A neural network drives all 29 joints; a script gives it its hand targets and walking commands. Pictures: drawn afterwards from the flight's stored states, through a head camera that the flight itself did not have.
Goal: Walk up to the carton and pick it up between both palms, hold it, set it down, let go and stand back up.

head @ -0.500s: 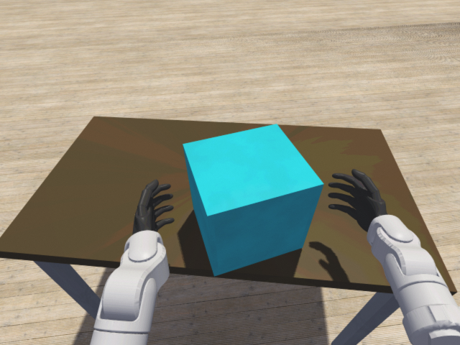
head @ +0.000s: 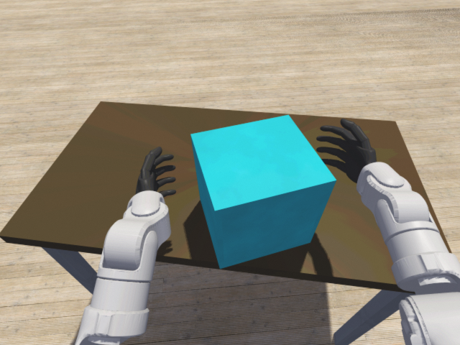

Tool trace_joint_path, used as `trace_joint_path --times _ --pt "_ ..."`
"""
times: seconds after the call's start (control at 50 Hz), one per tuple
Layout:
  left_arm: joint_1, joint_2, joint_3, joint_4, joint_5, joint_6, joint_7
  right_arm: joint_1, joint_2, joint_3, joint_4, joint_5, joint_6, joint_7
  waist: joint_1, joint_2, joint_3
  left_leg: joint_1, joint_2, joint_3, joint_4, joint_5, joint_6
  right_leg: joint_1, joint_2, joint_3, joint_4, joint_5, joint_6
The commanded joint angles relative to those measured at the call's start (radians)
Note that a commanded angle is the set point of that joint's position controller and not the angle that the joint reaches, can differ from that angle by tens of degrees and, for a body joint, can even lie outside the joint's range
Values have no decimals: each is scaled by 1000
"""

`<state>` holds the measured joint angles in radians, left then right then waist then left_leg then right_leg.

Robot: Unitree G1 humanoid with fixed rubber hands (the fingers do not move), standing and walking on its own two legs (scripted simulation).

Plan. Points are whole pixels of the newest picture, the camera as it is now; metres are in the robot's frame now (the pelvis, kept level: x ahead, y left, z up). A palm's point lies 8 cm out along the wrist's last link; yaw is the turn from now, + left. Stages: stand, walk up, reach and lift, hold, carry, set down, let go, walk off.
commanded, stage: reach and lift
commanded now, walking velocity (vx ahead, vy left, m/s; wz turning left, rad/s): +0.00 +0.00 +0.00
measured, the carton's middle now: (254, 191) +0.43 -0.01 +0.01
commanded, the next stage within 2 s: none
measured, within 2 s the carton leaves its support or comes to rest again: neither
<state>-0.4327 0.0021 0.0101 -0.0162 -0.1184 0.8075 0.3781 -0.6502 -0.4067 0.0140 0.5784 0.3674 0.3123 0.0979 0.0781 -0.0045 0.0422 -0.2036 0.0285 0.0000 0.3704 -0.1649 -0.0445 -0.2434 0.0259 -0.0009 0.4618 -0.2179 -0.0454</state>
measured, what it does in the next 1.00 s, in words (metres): stands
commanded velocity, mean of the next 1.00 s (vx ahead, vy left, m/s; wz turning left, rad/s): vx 0.00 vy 0.00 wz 0.00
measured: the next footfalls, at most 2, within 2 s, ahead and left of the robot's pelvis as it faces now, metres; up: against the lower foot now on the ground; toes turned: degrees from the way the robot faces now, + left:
none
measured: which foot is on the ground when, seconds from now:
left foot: down 0.00-1.00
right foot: down 0.00-1.00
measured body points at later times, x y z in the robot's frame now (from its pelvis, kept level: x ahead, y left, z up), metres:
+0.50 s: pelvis +0.01 +0.00 +0.00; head +0.06 -0.02 +0.45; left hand +0.39 +0.17 +0.12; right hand +0.49 -0.16 +0.14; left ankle +0.02 +0.15 -0.74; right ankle +0.02 -0.09 -0.74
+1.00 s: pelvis +0.01 +0.00 +0.00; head +0.09 -0.02 +0.44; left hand +0.41 +0.19 +0.05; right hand +0.49 -0.17 +0.07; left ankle +0.02 +0.15 -0.74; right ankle +0.02 -0.09 -0.74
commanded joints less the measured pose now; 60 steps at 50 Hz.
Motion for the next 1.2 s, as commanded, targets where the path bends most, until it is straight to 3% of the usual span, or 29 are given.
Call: trace_joint_path --times 0.0,0.1,0.12,0.2,0.3,0.46,0.52,0.54,0.58,0.6,0.62,0.64,0.74,0.82,0.9,1.06,1.1,1.18 --pt "-671 157 139 -226 17 -60 26 -687 -390 47 -106 98 -37 -12 137 -22 -584 105 10 40 24 328 -22 68 75 36 -78 305 -31" --pt "-727 175 167 -154 16 -50 31 -753 -392 66 -53 121 -20 -13 158 -37 -589 74 8 43 21 313 -24 66 74 41 -85 296 -32" --pt "-746 176 165 -150 13 -48 32 -764 -404 59 -37 121 -17 -12 149 -37 -605 76 8 41 24 312 -27 59 76 38 -84 291 -30" --pt "-784 186 175 -125 -4 -64 28 -810 -397 68 -41 128 -16 -18 160 -42 -686 55 6 45 40 348 -33 88 73 42 -70 360 -25" --pt "-816 177 155 -121 -18 -82 22 -840 -403 61 -16 122 -19 -26 141 -28 -753 71 6 37 59 408 -47 95 79 29 -60 444 -21" --pt "-867 201 162 2 -37 -140 12 -909 -373 78 72 124 -33 -21 163 -76 -788 6 5 44 71 409 -45 107 79 24 -39 487 -10" --pt "-816 190 172 23 -23 -168 3 -874 -364 87 81 122 -50 -21 175 -75 -810 4 6 50 82 448 -49 135 83 22 -25 553 -7" --pt "-814 174 164 37 -17 -180 -1 -873 -345 88 89 116 -61 -22 164 -70 -810 10 4 47 86 461 -49 128 82 20 -23 566 -7" --pt "-751 158 181 52 2 -206 -8 -832 -325 101 83 114 -82 -21 185 -65 -834 5 4 56 94 503 -54 157 83 22 -12 637 -4" --pt "-737 145 175 93 8 -215 -17 -815 -312 108 125 113 -87 -20 171 -72 -802 4 3 55 96 505 -54 148 86 16 -12 640 -2" --pt "-731 138 180 90 18 -236 -23 -818 -298 119 127 110 -97 -17 181 -72 -805 -6 4 58 91 503 -52 153 85 15 -10 634 -2" --pt "-719 120 171 104 23 -254 -30 -804 -289 112 153 101 -109 -15 170 -66 -801 6 6 54 96 527 -53 149 87 11 -9 639 -4" --pt "-664 97 175 168 38 -359 -56 -772 -251 98 167 69 -182 -15 172 -74 -839 -17 5 63 110 529 -54 148 82 11 0 660 1" --pt "-653 80 163 264 45 -465 -71 -767 -223 91 232 45 -248 -10 160 -71 -849 -17 11 54 128 543 -55 86 83 3 -1 604 -3" --pt "-645 58 152 374 55 -563 -76 -774 -204 99 303 32 -309 1 167 -56 -880 -5 21 52 151 538 -61 -4 86 -3 -16 497 -15" --pt "-647 34 146 459 46 -777 -84 -798 -157 151 361 40 -436 28 199 -77 -993 -39 23 64 184 558 -55 -77 89 -15 8 450 -16" --pt "-649 16 131 464 40 -802 -83 -799 -165 136 371 34 -458 32 186 -77 -1015 -20 26 61 189 571 -61 -116 95 -24 1 423 -18" --pt "-656 3 124 496 42 -823 -87 -814 -163 141 373 23 -470 35 193 -100 -1029 -46 24 61 179 543 -52 -119 91 -20 -4 420 -16"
